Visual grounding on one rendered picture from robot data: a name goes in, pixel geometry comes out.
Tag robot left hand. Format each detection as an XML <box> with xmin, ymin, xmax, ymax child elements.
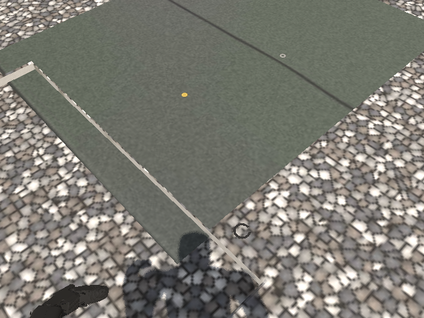
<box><xmin>30</xmin><ymin>284</ymin><xmax>109</xmax><ymax>318</ymax></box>

